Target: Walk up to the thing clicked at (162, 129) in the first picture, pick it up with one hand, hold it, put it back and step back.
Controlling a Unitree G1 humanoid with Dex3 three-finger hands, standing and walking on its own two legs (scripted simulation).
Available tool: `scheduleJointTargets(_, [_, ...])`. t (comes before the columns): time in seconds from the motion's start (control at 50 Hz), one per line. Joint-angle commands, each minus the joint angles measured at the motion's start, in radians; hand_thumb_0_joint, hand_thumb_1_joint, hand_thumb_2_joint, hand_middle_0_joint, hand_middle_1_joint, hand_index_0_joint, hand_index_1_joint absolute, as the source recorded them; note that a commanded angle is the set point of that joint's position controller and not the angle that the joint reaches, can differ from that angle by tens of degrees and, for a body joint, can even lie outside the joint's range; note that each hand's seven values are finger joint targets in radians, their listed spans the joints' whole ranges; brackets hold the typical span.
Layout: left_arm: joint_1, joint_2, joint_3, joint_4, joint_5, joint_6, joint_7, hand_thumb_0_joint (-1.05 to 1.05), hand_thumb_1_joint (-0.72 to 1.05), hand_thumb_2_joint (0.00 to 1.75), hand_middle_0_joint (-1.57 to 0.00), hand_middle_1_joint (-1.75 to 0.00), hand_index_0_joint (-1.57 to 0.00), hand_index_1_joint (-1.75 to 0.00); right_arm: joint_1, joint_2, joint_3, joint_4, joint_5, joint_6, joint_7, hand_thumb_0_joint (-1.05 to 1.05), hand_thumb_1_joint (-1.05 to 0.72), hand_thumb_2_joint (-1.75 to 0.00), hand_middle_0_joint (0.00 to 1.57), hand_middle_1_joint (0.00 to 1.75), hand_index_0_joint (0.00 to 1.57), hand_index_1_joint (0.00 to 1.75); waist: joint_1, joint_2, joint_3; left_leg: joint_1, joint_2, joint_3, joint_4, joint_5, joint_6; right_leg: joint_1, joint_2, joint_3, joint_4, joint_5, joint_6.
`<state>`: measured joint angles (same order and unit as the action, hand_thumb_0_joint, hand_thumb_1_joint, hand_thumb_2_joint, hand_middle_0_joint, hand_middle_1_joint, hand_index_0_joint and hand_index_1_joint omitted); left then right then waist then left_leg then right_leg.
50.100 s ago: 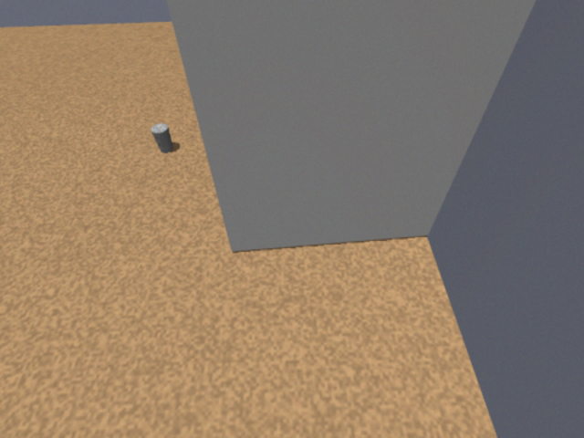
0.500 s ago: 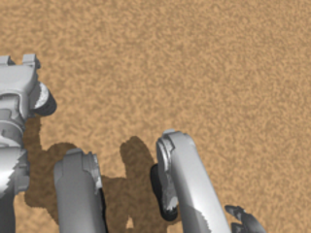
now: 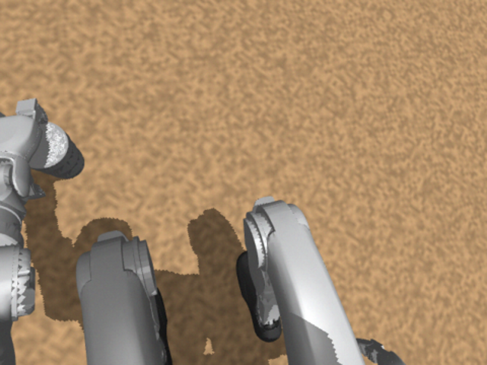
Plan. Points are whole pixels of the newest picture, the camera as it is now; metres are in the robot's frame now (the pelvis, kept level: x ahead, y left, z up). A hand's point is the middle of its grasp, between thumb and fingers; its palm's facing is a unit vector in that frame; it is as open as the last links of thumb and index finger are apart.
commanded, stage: rest palm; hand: left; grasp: from above
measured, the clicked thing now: (55, 155) +0.50 +0.27 -0.28
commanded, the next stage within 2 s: close in 0.88 s
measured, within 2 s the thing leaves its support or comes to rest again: neither
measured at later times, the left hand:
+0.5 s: hand (42, 152) +0.49 +0.27 -0.21, palm faces -0.44 -0.06 -0.90, open 13.8 cm
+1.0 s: hand (46, 152) +0.49 +0.27 -0.22, palm faces -0.44 -0.08 -0.90, open 13.2 cm
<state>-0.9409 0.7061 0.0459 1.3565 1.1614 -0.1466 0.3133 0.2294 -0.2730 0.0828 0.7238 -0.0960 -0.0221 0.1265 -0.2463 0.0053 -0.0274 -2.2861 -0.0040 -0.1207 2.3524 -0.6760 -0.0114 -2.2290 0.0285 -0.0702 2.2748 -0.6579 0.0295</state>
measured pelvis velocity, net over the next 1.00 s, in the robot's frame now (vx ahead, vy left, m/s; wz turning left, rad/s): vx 0.00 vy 0.00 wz -0.06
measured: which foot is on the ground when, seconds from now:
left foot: down 0.00-1.00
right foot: down 0.00-1.00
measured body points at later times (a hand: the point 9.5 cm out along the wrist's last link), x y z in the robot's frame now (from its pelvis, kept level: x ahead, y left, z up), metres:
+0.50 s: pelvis +0.00 +0.00 -0.02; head +0.26 +0.07 +0.34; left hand +0.51 +0.27 -0.16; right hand +0.02 -0.27 -0.11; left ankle +0.08 +0.13 -0.31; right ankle +0.10 -0.12 -0.31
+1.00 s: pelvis +0.00 +0.00 -0.03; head +0.27 +0.07 +0.33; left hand +0.51 +0.27 -0.17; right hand +0.01 -0.27 -0.11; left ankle +0.08 +0.13 -0.31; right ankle +0.10 -0.12 -0.31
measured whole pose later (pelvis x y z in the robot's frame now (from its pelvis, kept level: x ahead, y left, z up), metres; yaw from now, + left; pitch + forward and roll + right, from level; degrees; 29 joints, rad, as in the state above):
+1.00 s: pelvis +0.00 +0.00 -0.03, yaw -3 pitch +32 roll -10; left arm -1.06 0.85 0.12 1.60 1.27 -0.18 0.48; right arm 0.19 -0.31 0.16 0.70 -0.18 -0.12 0.19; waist -0.35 -0.04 0.05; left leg -2.35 -0.01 -0.18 2.47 -0.69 -0.02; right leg -2.27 0.04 -0.12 2.35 -0.65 0.04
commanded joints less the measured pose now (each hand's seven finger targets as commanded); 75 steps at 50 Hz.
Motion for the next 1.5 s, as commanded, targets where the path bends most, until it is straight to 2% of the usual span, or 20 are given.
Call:
scheduleJointTargets(0.0, [-0.463, 0.196, -0.004, -0.235, 0.029, -0.03, 0.092, 0.0, -0.53, 1.01, -0.07, -1.07, -0.08, -1.06, 0.2, -0.247, -0.11, 0.0, -0.011, -0.02, -0.024, 0.0, -0.91, -0.9, 0.2, 0.3, 0.2, 0.3, -0.055, 0.336, -0.771, 0.569, -0.001, 0.074, -0.248, 0.133, 0.032, 0.334, 0.022, -0.073, -0.241, 0.187, -0.075])
scheduleJointTargets(0.04, [-0.47, 0.148, -0.031, -0.143, 0.037, -0.017, 0.105, 0.0, -0.55, 1.0, -0.07, -1.02, -0.06, -1.02, 0.204, -0.247, -0.101, 0.015, -0.016, -0.026, -0.022, 0.0, -0.91, -0.9, 0.2, 0.3, 0.2, 0.3, -0.079, 0.331, -0.697, 0.55, -0.001, 0.064, -0.255, 0.117, 0.03, 0.283, 0.019, -0.086, -0.237, 0.172, -0.075])
scheduleJointTargets(0.12, [-0.431, 0.156, -0.044, 0.037, 0.072, 0.003, 0.122, 0.0, -0.52, 1.11, -0.09, -1.08, -0.08, -1.09, 0.187, -0.252, -0.072, 0.028, -0.028, -0.035, -0.019, 0.0, -0.9, -0.9, 0.2, 0.3, 0.2, 0.3, -0.08, 0.256, -0.607, 0.476, -0.005, 0.065, -0.226, 0.109, 0.04, 0.268, 0.024, -0.096, -0.232, 0.159, -0.072])
scheduleJointTargets(0.2, [-0.431, 0.196, -0.026, 0.11, 0.088, 0.013, 0.131, 0.0, -0.51, 1.06, -0.09, -1.08, -0.09, -1.08, 0.164, -0.262, -0.049, 0.01, -0.037, -0.044, -0.011, 0.0, -0.9, -0.9, 0.2, 0.3, 0.2, 0.3, -0.075, 0.266, -0.612, 0.468, -0.009, 0.065, -0.211, 0.152, 0.041, 0.288, 0.025, -0.101, -0.205, 0.202, -0.068])
scheduleJointTargets(0.38, [-0.464, 0.304, 0.049, 0.061, 0.1, 0.006, 0.177, 0.0, -0.53, 1.02, -0.07, -1.04, -0.07, -1.04, 0.162, -0.283, -0.036, -0.021, -0.055, -0.063, 0.007, 0.0, -0.9, -0.9, 0.2, 0.3, 0.2, 0.3, -0.08, 0.346, -0.658, 0.489, -0.004, 0.06, -0.184, 0.154, 0.037, 0.286, 0.026, -0.11, -0.168, 0.203, -0.068])
scheduleJointTargets(0.42, [-0.443, 0.285, 0.042, 0.063, 0.101, 0.008, 0.178, 0.0, -0.53, 1.01, -0.07, -1.04, -0.07, -1.04, 0.17, -0.284, -0.036, -0.021, -0.058, -0.065, 0.014, 0.0, -0.9, -0.9, 0.2, 0.3, 0.2, 0.3, -0.094, 0.372, -0.663, 0.504, -0.002, 0.058, -0.179, 0.188, 0.033, 0.295, 0.025, -0.114, -0.153, 0.234, -0.066])
scheduleJointTargets(0.48, [-0.459, 0.318, 0.057, 0.025, 0.089, 0.001, 0.179, 0.0, -0.54, 1.01, -0.07, -1.04, -0.06, -1.04, 0.189, -0.282, -0.032, -0.011, -0.065, -0.07, 0.021, 0.0, -0.9, -0.9, 0.2, 0.3, 0.2, 0.3, -0.1, 0.355, -0.663, 0.467, -0.001, 0.062, -0.151, 0.186, 0.039, 0.318, 0.031, -0.111, -0.156, 0.242, -0.065])
scheduleJointTargets(0.5, [-0.414, 0.288, 0.04, 0.075, 0.082, 0.007, 0.177, 0.0, -0.52, 1.02, -0.07, -1.04, -0.07, -1.04, 0.18, -0.282, -0.028, -0.011, -0.064, -0.071, 0.022, 0.0, -0.9, -0.9, 0.2, 0.3, 0.2, 0.3, -0.089, 0.327, -0.663, 0.449, -0.001, 0.06, -0.151, 0.164, 0.042, 0.318, 0.033, -0.11, -0.162, 0.221, -0.064])
scheduleJointTargets(0.64, [-0.422, 0.346, 0.074, 0.035, 0.073, -0.012, 0.172, 0.0, -0.5, 1.1, -0.09, -1.08, -0.08, -1.09, 0.216, -0.297, -0.025, 0.007, -0.071, -0.08, 0.03, 0.0, -0.9, -0.9, 0.2, 0.3, 0.2, 0.3, -0.1, 0.329, -0.654, 0.443, 0.002, 0.052, -0.125, 0.203, 0.039, 0.331, 0.035, -0.122, -0.147, 0.257, -0.061])
scheduleJointTargets(0.68, [-0.398, 0.336, 0.077, 0.065, 0.071, -0.017, 0.173, 0.0, -0.49, 1.13, -0.09, -1.09, -0.08, -1.1, 0.212, -0.298, -0.02, 0.005, -0.074, -0.084, 0.036, 0.0, -0.9, -0.9, 0.2, 0.3, 0.2, 0.3, -0.103, 0.317, -0.625, 0.41, 0.003, 0.052, -0.12, 0.188, 0.041, 0.335, 0.037, -0.124, -0.153, 0.241, -0.062])
scheduleJointTargets(0.7, [-0.379, 0.29, 0.045, 0.102, 0.076, -0.015, 0.168, 0.0, -0.49, 1.11, -0.1, -1.08, -0.09, -1.09, 0.212, -0.297, -0.013, 0.001, -0.074, -0.086, 0.039, 0.0, -0.9, -0.9, 0.2, 0.3, 0.2, 0.3, -0.112, 0.312, -0.595, 0.414, 0.001, 0.048, -0.127, 0.183, 0.038, 0.314, 0.036, -0.129, -0.152, 0.23, -0.064])
scheduleJointTargets(0.74, [-0.384, 0.371, 0.091, 0.069, 0.084, -0.024, 0.173, 0.0, -0.49, 1.1, -0.09, -1.09, -0.09, -1.09, 0.216, -0.306, -0.017, 0.003, -0.076, -0.085, 0.04, 0.0, -0.9, -0.9, 0.2, 0.3, 0.2, 0.3, -0.101, 0.336, -0.62, 0.443, 0.004, 0.041, -0.133, 0.193, 0.037, 0.326, 0.04, -0.133, -0.144, 0.24, -0.064])
scheduleJointTargets(0.78, [-0.401, 0.332, 0.066, 0.074, 0.091, -0.028, 0.177, 0.0, -0.48, 1.13, -0.1, -1.1, -0.09, -1.11, 0.203, -0.302, -0.01, -0.008, -0.077, -0.088, 0.046, 0.0, -0.9, -0.9, 0.2, 0.3, 0.2, 0.3, -0.104, 0.349, -0.609, 0.438, 0.003, 0.042, -0.138, 0.188, 0.034, 0.314, 0.039, -0.135, -0.142, 0.234, -0.067])
scheduleJointTargets(0.88, [-0.399, 0.37, 0.089, 0.108, 0.1, -0.032, 0.197, 0.0, -0.45, 1.17, -0.11, -1.12, -0.1, -1.13, 0.196, -0.321, -0.009, -0.005, -0.08, -0.095, 0.051, 0.0, -0.9, -0.9, 0.2, 0.3, 0.2, 0.3, -0.117, 0.36, -0.579, 0.448, 0.006, 0.031, -0.135, 0.18, 0.031, 0.282, 0.04, -0.146, -0.133, 0.224, -0.069])
scheduleJointTargets(0.9, [-0.416, 0.362, 0.086, 0.124, 0.111, -0.033, 0.198, 0.0, -0.45, 1.15, -0.11, -1.12, -0.1, -1.13, 0.208, -0.325, -0.005, -0.008, -0.088, -0.099, 0.053, 0.0, -0.9, -0.9, 0.2, 0.3, 0.2, 0.3, -0.141, 0.343, -0.556, 0.436, 0.006, 0.035, -0.114, 0.185, 0.033, 0.283, 0.04, -0.146, -0.134, 0.233, -0.067])
scheduleJointTargets(1.02, [-0.412, 0.37, 0.074, 0.189, 0.103, -0.04, 0.215, 0.0, -0.29, 1.1, -0.18, -1.17, -0.2, -1.15, 0.19, -0.324, 0.006, -0.008, -0.094, -0.11, 0.057, 0.0, -0.89, -0.9, 0.2, 0.3, 0.2, 0.3, -0.146, 0.286, -0.523, 0.347, 0.006, 0.039, -0.105, 0.115, 0.049, 0.313, 0.046, -0.136, -0.163, 0.187, -0.055])
scheduleJointTargets(1.3, [-0.466, 0.378, 0.016, 0.234, 0.111, -0.054, 0.241, 0.0, -0.23, 1.02, -0.23, -1.14, -0.26, -1.11, 0.16, -0.341, 0.03, -0.023, -0.09, -0.144, 0.051, 0.0, -0.89, -0.9, 0.2, 0.3, 0.2, 0.3, -0.162, 0.269, -0.475, 0.333, 0.01, 0.021, -0.111, 0.053, 0.048, 0.271, 0.054, -0.151, -0.162, 0.131, -0.055])
scheduleJointTargets(1.38, [-0.458, 0.377, 0.019, 0.247, 0.117, -0.049, 0.256, 0.0, -0.2, 1.04, -0.26, -1.14, -0.28, -1.11, 0.157, -0.338, 0.035, -0.026, -0.09, -0.149, 0.049, 0.0, -0.89, -0.9, 0.2, 0.3, 0.2, 0.3, -0.153, 0.287, -0.482, 0.354, 0.01, 0.014, -0.126, 0.06, 0.041, 0.265, 0.053, -0.157, -0.152, 0.139, -0.058])
scheduleJointTargets(1.46, [-0.461, 0.36, 0.003, 0.265, 0.135, -0.035, 0.249, 0.0, -0.19, 1.01, -0.26, -1.11, -0.29, -1.09, 0.169, -0.34, 0.037, -0.023, -0.093, -0.156, 0.056, 0.0, -0.89, -0.9, 0.2, 0.3, 0.2, 0.3, -0.168, 0.314, -0.463, 0.374, 0.01, 0.018, -0.12, 0.095, 0.038, 0.25, 0.049, -0.155, -0.145, 0.172, -0.057])
scheduleJointTargets(1.48, [-0.479, 0.371, 0.017, 0.237, 0.122, -0.035, 0.249, 0.0, -0.19, 1.01, -0.27, -1.11, -0.29, -1.08, 0.177, -0.34, 0.036, -0.025, -0.097, -0.158, 0.058, 0.0, -0.89, -0.9, 0.2, 0.3, 0.2, 0.3, -0.182, 0.291, -0.483, 0.371, 0.012, 0.019, -0.105, 0.114, 0.044, 0.276, 0.054, -0.155, -0.15, 0.194, -0.051])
